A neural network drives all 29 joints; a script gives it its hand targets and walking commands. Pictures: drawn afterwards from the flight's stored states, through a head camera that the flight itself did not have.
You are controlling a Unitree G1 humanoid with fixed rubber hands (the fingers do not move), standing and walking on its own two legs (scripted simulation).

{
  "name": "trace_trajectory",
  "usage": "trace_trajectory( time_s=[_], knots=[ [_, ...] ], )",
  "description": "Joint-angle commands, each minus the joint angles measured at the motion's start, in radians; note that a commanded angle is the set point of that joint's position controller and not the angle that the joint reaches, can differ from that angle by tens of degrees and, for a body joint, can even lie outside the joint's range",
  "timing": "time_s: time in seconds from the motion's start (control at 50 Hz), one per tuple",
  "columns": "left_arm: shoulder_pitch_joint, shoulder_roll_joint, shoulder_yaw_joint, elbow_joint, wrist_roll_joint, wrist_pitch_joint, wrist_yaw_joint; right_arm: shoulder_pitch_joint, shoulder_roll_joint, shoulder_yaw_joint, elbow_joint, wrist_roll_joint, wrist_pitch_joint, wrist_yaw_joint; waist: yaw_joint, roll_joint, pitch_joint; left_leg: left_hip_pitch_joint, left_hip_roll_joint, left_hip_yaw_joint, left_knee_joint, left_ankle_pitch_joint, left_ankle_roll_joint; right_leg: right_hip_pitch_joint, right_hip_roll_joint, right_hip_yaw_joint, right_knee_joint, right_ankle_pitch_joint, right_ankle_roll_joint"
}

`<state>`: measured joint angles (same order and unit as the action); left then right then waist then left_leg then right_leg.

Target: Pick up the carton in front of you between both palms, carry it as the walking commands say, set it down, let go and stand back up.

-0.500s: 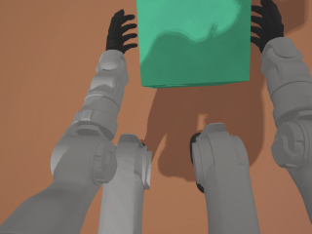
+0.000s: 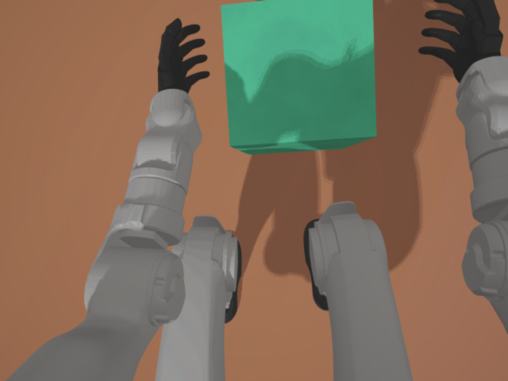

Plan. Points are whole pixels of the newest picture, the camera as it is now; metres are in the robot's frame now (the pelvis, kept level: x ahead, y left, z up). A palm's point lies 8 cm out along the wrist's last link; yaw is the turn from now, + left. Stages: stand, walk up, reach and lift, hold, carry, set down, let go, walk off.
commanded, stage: set down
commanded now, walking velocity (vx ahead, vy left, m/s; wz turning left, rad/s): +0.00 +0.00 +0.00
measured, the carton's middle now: (294, 92) +0.52 -0.09 -0.30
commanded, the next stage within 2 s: let go in 0.74 s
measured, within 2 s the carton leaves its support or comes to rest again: neither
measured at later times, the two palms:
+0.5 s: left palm (103, 43) +0.51 +0.09 +0.02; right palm out of the picture +0.49 -0.31 +0.02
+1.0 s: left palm out of the picture +0.47 +0.11 +0.14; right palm out of the picture +0.44 -0.31 +0.15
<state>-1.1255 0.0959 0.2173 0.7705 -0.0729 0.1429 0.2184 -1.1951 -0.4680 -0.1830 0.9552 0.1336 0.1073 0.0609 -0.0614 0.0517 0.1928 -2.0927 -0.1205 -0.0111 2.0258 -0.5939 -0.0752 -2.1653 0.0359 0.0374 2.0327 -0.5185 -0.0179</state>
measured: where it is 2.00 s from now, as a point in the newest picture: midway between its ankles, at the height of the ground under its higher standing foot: (273, 286)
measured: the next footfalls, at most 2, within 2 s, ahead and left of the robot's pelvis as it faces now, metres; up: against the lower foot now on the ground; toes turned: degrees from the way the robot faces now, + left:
none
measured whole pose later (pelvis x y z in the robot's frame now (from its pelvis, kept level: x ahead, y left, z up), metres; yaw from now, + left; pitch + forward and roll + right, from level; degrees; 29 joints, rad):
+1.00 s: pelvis +0.07 -0.01 +0.26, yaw -4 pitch +38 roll +2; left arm -0.57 0.04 0.19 0.58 0.10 0.12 0.11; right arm -0.68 -0.31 -0.27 0.75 -0.08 0.09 0.11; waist -0.02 0.03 -0.06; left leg -1.29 -0.05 -0.07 1.01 -0.38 -0.05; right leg -1.35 0.06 0.05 1.01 -0.32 -0.03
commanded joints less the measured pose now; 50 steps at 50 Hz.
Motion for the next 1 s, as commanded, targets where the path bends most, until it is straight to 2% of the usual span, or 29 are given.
trace_trajectory(
  time_s=[0.0, 0.12, 0.26, 0.42, 0.74, 0.82, 0.88, 0.98],
  knots=[
    [-0.181, 0.087, 0.050, -0.085, 0.043, -0.014, -0.006, -0.203, -0.109, -0.027, -0.091, -0.021, -0.009, 0.008, -0.002, -0.130, -1.040, 0.283, -0.024, 0.140, -0.213, 0.073, 0.021, 0.752, -0.009, -0.029, -0.289, 0.211, 0.034],
    [-0.125, 0.050, 0.037, -0.081, 0.042, -0.019, -0.019, -0.152, -0.102, -0.051, -0.100, -0.048, -0.017, 0.016, -0.018, -0.129, -1.113, 0.355, -0.023, 0.130, -0.312, 0.140, 0.010, 0.814, -0.001, -0.047, -0.368, 0.304, 0.038],
    [-0.068, 0.030, 0.013, -0.197, 0.042, -0.002, -0.018, -0.096, -0.124, -0.102, -0.184, -0.076, -0.005, 0.035, -0.035, -0.109, -1.240, 0.492, -0.025, 0.121, -0.431, 0.215, -0.001, 0.936, 0.014, -0.066, -0.464, 0.399, 0.033],
    [0.000, 0.013, 0.013, -0.273, 0.059, 0.025, -0.019, -0.053, -0.111, -0.114, -0.220, -0.078, 0.020, 0.068, -0.015, -0.106, -1.242, 0.597, -0.016, 0.110, -0.586, 0.232, 0.000, 1.056, 0.023, -0.064, -0.604, 0.420, 0.034],
    [0.140, -0.027, 0.045, -0.230, 0.111, -0.011, -0.062, 0.047, -0.044, -0.145, -0.156, -0.152, -0.021, 0.084, 0.005, -0.116, -1.106, 0.798, 0.016, 0.066, -0.905, 0.323, -0.003, 1.290, 0.014, -0.026, -0.911, 0.511, 0.035],
    [0.248, -0.017, 0.044, -0.231, 0.149, -0.019, -0.074, 0.152, -0.025, -0.145, -0.173, -0.195, -0.026, 0.072, 0.005, -0.116, -1.146, 0.879, 0.021, 0.060, -0.974, 0.366, 0.000, 1.419, 0.014, -0.016, -0.980, 0.577, 0.033],
    [0.381, 0.002, 0.020, -0.255, 0.178, -0.024, -0.091, 0.291, -0.003, -0.133, -0.229, -0.224, -0.024, 0.060, 0.006, -0.117, -1.172, 0.942, 0.024, 0.059, -1.030, 0.393, 0.008, 1.554, 0.012, -0.004, -1.037, 0.640, 0.032],
    [0.566, 0.035, -0.045, -0.326, 0.172, -0.056, -0.126, 0.491, 0.045, -0.090, -0.361, -0.197, -0.048, 0.040, 0.021, -0.123, -1.091, 1.030, 0.031, 0.046, -1.132, 0.427, 0.026, 1.722, 0.000, 0.028, -1.132, 0.727, 0.031]
  ],
)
